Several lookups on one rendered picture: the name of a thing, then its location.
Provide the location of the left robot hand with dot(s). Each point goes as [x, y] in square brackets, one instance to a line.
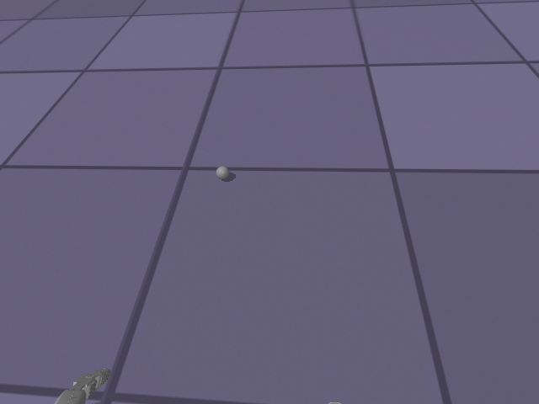
[83, 387]

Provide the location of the ball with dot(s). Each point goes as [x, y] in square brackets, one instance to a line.
[222, 172]

